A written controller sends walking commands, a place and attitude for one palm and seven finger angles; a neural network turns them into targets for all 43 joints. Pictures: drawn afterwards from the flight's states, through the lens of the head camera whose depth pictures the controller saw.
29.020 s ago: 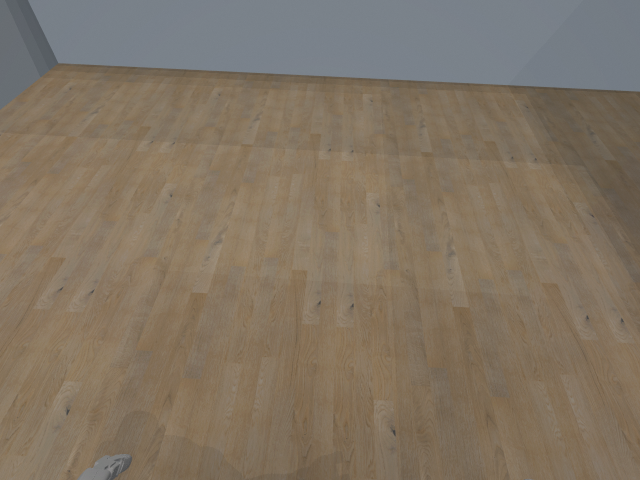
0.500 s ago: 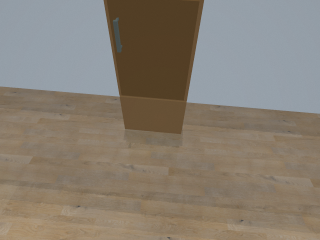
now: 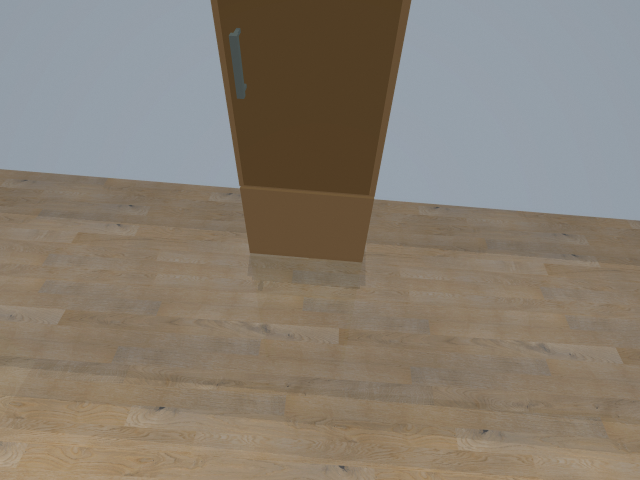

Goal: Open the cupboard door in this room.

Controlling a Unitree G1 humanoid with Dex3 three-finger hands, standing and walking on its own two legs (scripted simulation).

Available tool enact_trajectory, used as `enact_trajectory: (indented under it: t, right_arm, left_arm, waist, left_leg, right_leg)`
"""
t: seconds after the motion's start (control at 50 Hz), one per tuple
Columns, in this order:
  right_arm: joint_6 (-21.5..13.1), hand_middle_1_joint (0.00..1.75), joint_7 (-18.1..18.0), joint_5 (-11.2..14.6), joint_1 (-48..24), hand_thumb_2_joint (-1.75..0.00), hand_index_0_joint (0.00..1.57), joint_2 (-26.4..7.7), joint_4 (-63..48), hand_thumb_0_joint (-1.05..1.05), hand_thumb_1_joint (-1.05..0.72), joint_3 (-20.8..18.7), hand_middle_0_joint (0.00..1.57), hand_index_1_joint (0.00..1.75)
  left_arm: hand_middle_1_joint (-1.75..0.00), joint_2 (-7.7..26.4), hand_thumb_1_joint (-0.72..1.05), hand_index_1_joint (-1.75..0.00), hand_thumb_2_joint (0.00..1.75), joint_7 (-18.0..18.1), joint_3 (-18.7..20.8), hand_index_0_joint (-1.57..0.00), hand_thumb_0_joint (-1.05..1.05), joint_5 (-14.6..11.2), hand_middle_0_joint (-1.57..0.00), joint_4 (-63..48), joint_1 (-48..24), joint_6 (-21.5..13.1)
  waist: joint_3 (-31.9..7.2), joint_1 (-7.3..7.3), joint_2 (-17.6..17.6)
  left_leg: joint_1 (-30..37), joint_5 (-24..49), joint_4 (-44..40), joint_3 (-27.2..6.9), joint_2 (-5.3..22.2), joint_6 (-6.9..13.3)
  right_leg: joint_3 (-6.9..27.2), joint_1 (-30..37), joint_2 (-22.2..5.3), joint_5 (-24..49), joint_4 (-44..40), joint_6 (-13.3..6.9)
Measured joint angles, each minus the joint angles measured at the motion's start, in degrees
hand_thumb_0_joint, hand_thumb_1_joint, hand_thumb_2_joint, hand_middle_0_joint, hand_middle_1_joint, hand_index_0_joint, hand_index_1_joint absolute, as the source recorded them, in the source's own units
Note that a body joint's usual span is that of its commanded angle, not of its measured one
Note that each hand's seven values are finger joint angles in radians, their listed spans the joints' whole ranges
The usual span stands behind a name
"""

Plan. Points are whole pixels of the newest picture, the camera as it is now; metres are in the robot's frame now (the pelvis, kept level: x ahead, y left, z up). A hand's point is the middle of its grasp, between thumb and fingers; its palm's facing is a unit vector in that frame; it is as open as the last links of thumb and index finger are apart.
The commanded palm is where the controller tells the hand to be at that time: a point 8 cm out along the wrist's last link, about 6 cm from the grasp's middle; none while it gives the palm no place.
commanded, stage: look at it before walking up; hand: left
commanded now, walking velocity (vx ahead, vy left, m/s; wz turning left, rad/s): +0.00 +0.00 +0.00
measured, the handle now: (239, 64) +1.02 +0.27 +0.04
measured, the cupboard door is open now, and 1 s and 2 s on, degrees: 0 0 0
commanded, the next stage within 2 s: walk to a spot facing it in 0.02 s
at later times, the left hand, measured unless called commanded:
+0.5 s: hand out of the picture +0.02 +0.17 -0.17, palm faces +0.19 -0.95 -0.24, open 7.4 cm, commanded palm none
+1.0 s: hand out of the picture +0.01 +0.16 -0.19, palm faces +0.49 -0.86 -0.18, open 7.4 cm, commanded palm none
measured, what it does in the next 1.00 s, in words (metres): walks ahead, turning left: left foot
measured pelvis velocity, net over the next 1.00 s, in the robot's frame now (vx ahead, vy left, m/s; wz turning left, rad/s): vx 0.17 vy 0.06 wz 0.45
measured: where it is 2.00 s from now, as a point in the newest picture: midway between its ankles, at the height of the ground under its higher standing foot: (286, 466)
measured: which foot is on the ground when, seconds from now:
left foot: down 0.00-0.48, up 0.50-0.94, down 0.96-1.00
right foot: down 0.00-0.94, up 0.96-1.00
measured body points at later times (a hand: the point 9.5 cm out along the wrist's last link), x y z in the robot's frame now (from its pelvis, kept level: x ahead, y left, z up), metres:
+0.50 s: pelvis +0.03 -0.01 -0.01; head +0.05 -0.04 +0.43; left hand +0.01 +0.22 -0.16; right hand +0.02 -0.23 -0.18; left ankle +0.00 +0.10 -0.74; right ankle +0.03 -0.10 -0.75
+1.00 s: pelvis +0.17 +0.06 -0.03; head +0.24 +0.10 +0.41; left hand -0.01 +0.21 -0.18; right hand +0.41 -0.08 -0.16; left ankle +0.18 +0.13 -0.75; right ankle +0.05 -0.11 -0.69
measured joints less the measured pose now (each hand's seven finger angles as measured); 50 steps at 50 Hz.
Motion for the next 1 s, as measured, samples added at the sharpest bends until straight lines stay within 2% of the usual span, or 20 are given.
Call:
enact_trajectory:
  t: [0.22,0.3,0.4,0.46,0.5,0.54,0.58,0.62,0.7,0.76,0.82,0.9,0.94,0.96,0.98,1.0]
  right_arm:
    - [0.02,0.30,0.20,-0.19,0.29,-0.90,0.20,-0.36,-0.71,0.01,-0.90,-0.28,0.20,0.30]
    - [1.07,0.30,0.62,-0.52,1.28,-0.90,0.20,-0.59,-1.50,0.01,-0.90,-1.13,0.20,0.30]
    - [0.86,0.30,0.79,-0.88,2.28,-0.90,0.20,-1.65,-3.00,0.01,-0.90,-2.27,0.20,0.30]
    - [0.84,0.30,0.81,-0.87,2.98,-0.90,0.20,-2.74,-3.56,0.01,-0.90,-2.69,0.20,0.30]
    - [1.39,0.30,0.85,-0.58,3.31,-0.90,0.20,-3.55,-3.59,0.01,-0.90,-2.95,0.20,0.30]
    - [2.46,0.30,1.37,-0.84,2.58,-0.90,0.20,-4.33,-3.25,0.01,-0.90,-3.22,0.20,0.30]
    - [3.09,0.30,1.96,-1.14,0.71,-0.90,0.20,-5.24,-3.61,0.01,-0.90,-3.63,0.20,0.30]
    - [3.01,0.30,2.41,-1.30,-1.74,-0.90,0.20,-6.38,-4.86,0.01,-0.91,-4.10,0.20,0.29]
    - [2.67,0.29,2.85,-1.20,-6.23,-0.90,0.20,-8.49,-7.86,0.01,-0.91,-4.65,0.20,0.29]
    - [3.25,0.29,2.91,-1.10,-9.25,-0.90,0.19,-9.47,-9.44,0.01,-0.91,-4.39,0.20,0.29]
    - [3.81,0.29,3.11,-1.05,-12.13,-0.90,0.19,-9.60,-10.69,0.01,-0.91,-3.59,0.20,0.29]
    - [3.51,0.29,3.38,-1.24,-15.64,-0.90,0.19,-8.65,-12.65,0.01,-0.91,-2.04,0.20,0.29]
    - [2.45,0.29,3.28,-1.37,-16.42,-0.90,0.19,-8.05,-13.78,0.01,-0.91,-1.34,0.20,0.29]
    - [1.66,0.29,3.13,-1.56,-16.41,-0.90,0.19,-7.85,-14.26,0.01,-0.91,-1.04,0.20,0.29]
    - [0.78,0.29,2.77,-1.50,-16.48,-0.90,0.19,-7.41,-14.57,0.01,-0.91,-0.89,0.20,0.29]
    - [0.18,0.29,2.40,-0.97,-16.59,-0.90,0.19,-6.89,-14.60,0.01,-0.91,-0.59,0.20,0.29]
  left_arm:
    - [-0.30,0.08,0.91,-0.30,0.90,-0.17,0.19,-0.19,0.00,0.16,-0.20,-0.39,-0.33,0.38]
    - [-0.30,0.40,0.91,-0.30,0.90,-0.93,1.06,-0.19,0.00,0.82,-0.20,-1.32,-0.34,1.34]
    - [-0.30,0.91,0.91,-0.30,0.90,-1.97,2.22,-0.19,0.00,1.03,-0.20,-3.15,-0.97,1.84]
    - [-0.30,1.16,0.91,-0.30,0.90,-2.45,2.67,-0.19,0.00,0.81,-0.20,-4.77,-1.82,0.88]
    - [-0.30,1.17,0.91,-0.30,0.90,-2.33,2.92,-0.19,0.00,1.00,-0.20,-5.88,-2.31,-0.40]
    - [-0.30,1.19,0.91,-0.30,0.90,-1.85,2.88,-0.20,0.00,0.68,-0.20,-6.76,-2.08,-1.31]
    - [-0.30,1.28,0.91,-0.30,0.90,-1.47,2.91,-0.19,0.00,0.45,-0.20,-6.95,-0.97,-2.01]
    - [-0.30,1.09,0.91,-0.30,0.90,-1.28,2.64,-0.19,0.00,0.32,-0.20,-6.32,0.39,-2.38]
    - [-0.30,0.09,0.91,-0.30,0.90,-1.41,1.68,-0.19,0.00,0.47,-0.20,-4.69,3.12,-2.56]
    - [-0.30,-0.73,0.91,-0.30,0.90,-1.24,1.10,-0.20,0.00,0.71,-0.20,-4.17,4.96,-2.26]
    - [-0.30,-1.04,0.91,-0.30,0.90,-1.08,0.73,-0.20,0.00,0.87,-0.20,-4.15,6.21,-1.67]
    - [-0.30,-0.37,0.91,-0.30,0.90,-1.25,0.66,-0.20,0.00,0.87,-0.20,-4.51,6.98,-1.03]
    - [-0.30,0.33,0.91,-0.30,0.90,-1.46,0.80,-0.20,0.00,0.76,-0.20,-4.44,7.21,-0.71]
    - [-0.30,0.64,0.90,-0.30,0.90,-1.61,0.84,-0.20,0.00,0.48,-0.20,-4.35,7.43,-0.54]
    - [-0.30,1.22,0.90,-0.30,0.90,-1.75,0.84,-0.20,0.00,0.01,-0.20,-4.24,6.68,-0.24]
    - [-0.30,1.92,0.90,-0.30,0.90,-1.56,0.84,-0.20,0.00,-0.38,-0.20,-4.36,5.43,0.19]
  waist:
    - [-0.23,-0.41,-0.52]
    - [-0.95,-0.74,-0.26]
    - [-1.09,-1.59,1.37]
    - [-0.94,-1.88,2.57]
    - [-0.93,-1.39,3.50]
    - [-1.24,-0.33,3.43]
    - [-1.38,0.81,2.38]
    - [-1.01,1.10,1.68]
    - [0.26,0.70,1.45]
    - [1.51,0.99,1.44]
    - [2.97,1.76,1.25]
    - [5.06,2.96,0.44]
    - [5.72,3.14,0.09]
    - [5.63,3.06,0.38]
    - [5.75,2.80,0.28]
    - [6.23,2.90,-0.08]
  left_leg:
    - [-1.05,-0.32,0.95,-0.36,-1.25,1.07]
    - [-3.23,-1.71,3.52,-1.84,-2.01,1.57]
    - [-4.96,-2.34,4.52,-4.20,-2.87,1.87]
    - [-5.83,-3.02,5.86,-6.55,-3.61,1.13]
    - [-8.41,-8.25,12.24,-8.06,-3.66,1.03]
    - [-12.93,-12.04,23.54,-7.88,-3.46,0.64]
    - [-17.45,-9.93,33.43,-6.93,-2.77,0.11]
    - [-21.41,-5.59,40.04,-6.67,-1.51,-0.58]
    - [-27.10,0.29,44.74,-7.02,0.72,-1.97]
    - [-28.89,1.39,42.51,-6.09,1.61,-2.54]
    - [-28.04,1.60,34.96,-3.70,1.74,-2.55]
    - [-23.90,0.69,22.55,0.27,-0.26,-1.13]
    - [-19.64,1.87,15.67,1.78,-2.19,0.31]
    - [-17.11,2.84,12.62,1.84,-2.65,2.59]
    - [-16.98,-0.16,13.29,1.38,-3.02,4.65]
    - [-16.76,-2.42,14.50,1.14,-3.24,5.77]
  right_leg:
    - [-0.28,-0.77,-1.38,-0.35,1.10,0.99]
    - [-0.97,-3.45,-2.05,-6.36,6.85,0.37]
    - [-1.12,-8.39,-0.18,-13.30,17.80,-0.37]
    - [-1.81,-7.16,1.01,-11.53,12.36,-0.34]
    - [-3.72,-5.75,1.02,-7.00,9.66,-2.25]
    - [-5.84,-4.19,0.44,-7.70,9.40,-3.86]
    - [-6.69,-1.94,-0.23,-7.96,6.86,-4.19]
    - [-7.39,0.49,-0.64,-7.19,3.59,-3.83]
    - [-10.00,4.91,-1.15,-6.92,-1.01,-3.11]
    - [-12.28,7.44,-1.49,-8.10,-2.24,-2.36]
    - [-14.58,9.35,-1.72,-9.90,-2.40,-1.53]
    - [-17.28,10.54,-2.46,-13.56,0.11,0.03]
    - [-17.98,9.30,-3.87,-16.09,6.66,0.85]
    - [-17.38,7.16,-4.75,-16.69,13.28,1.13]
    - [-14.06,3.15,-5.06,-18.28,22.90,1.23]
    - [-9.46,-1.00,-4.49,-19.96,32.19,0.92]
